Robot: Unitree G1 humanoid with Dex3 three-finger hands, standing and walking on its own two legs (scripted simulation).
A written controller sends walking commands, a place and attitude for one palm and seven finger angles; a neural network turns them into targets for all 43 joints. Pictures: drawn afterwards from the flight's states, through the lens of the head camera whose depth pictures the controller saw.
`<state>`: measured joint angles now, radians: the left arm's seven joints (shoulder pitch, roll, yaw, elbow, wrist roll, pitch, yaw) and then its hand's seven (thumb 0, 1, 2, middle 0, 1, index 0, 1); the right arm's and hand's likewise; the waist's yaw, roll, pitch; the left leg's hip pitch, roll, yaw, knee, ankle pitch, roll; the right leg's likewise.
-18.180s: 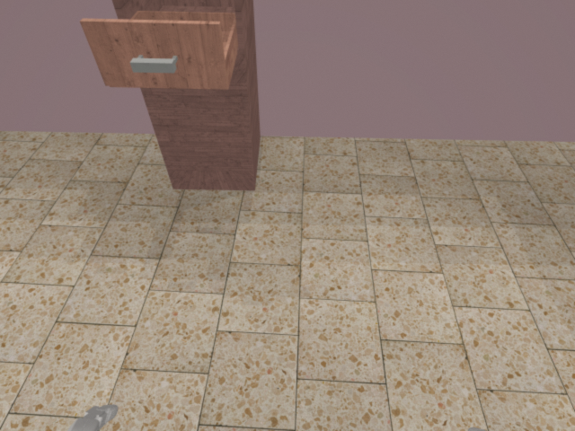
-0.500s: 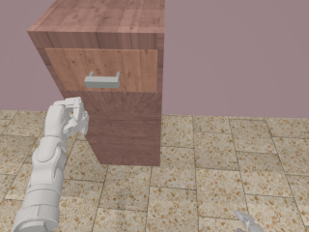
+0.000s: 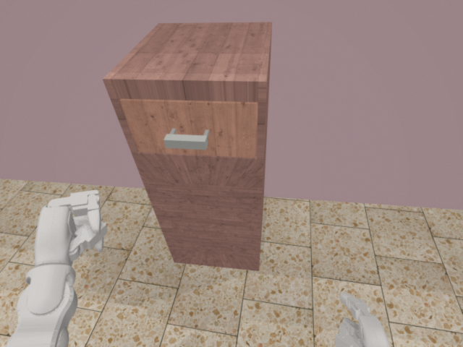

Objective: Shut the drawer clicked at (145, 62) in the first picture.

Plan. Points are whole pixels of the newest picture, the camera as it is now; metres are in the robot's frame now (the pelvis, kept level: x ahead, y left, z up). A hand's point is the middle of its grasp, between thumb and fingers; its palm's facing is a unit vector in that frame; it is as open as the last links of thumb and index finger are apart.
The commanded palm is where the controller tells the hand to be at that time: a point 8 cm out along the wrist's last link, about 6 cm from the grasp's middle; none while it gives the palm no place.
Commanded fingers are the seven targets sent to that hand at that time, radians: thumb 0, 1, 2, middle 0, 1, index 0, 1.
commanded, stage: draw the hand back to the body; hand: left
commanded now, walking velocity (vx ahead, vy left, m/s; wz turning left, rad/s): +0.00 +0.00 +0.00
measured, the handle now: (188, 136) +0.63 +0.19 +0.02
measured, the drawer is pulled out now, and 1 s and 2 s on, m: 0.00 0.00 0.00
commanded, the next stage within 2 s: step back with the hand held close in 0.44 s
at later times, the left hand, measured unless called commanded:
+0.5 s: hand (60, 265) +0.18 +0.24 +0.15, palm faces +0.43 -0.82 -0.38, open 3.3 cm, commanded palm +0.13 +0.28 +0.17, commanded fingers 0.00 0.90 0.90 -1.40 -1.60 -1.40 -1.60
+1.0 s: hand (44, 272) +0.17 +0.26 +0.15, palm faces +0.30 -0.81 -0.51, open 3.3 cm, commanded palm +0.11 +0.30 +0.17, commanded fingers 0.00 0.90 0.90 -1.40 -1.60 -1.40 -1.60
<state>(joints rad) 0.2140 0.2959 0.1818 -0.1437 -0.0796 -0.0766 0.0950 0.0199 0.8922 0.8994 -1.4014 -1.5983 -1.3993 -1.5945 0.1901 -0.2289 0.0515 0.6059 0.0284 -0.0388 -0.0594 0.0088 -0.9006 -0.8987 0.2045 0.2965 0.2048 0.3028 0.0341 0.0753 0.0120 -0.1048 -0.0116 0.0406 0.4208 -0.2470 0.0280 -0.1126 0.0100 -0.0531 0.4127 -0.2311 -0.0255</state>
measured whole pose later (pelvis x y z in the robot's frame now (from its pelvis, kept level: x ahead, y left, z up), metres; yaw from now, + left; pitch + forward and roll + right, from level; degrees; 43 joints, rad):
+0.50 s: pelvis +0.00 +0.00 +0.00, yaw +1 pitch -5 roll +0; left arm 0.51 0.29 0.27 -0.41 -0.06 -0.11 0.12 0.02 0.89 0.90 -1.41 -1.60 -1.40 -1.59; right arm 0.19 -0.23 0.02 0.63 0.01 -0.12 -0.07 0.01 -0.90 -0.90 0.20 0.30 0.20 0.30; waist 0.07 0.09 0.03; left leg -0.09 -0.01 0.03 0.43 -0.25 0.03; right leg -0.08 0.02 -0.07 0.40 -0.23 -0.03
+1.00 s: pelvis -0.02 +0.02 +0.00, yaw +0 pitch +1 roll -1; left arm 0.65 0.41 0.36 -0.58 -0.05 -0.17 0.12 0.02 0.88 0.90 -1.40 -1.60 -1.40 -1.59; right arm 0.18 -0.23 -0.03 0.54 0.02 0.03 -0.08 0.01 -0.90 -0.90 0.20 0.30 0.20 0.30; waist 0.01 0.02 0.04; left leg -0.27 -0.03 0.05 0.47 -0.22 0.05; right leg -0.27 -0.01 -0.05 0.45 -0.20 0.00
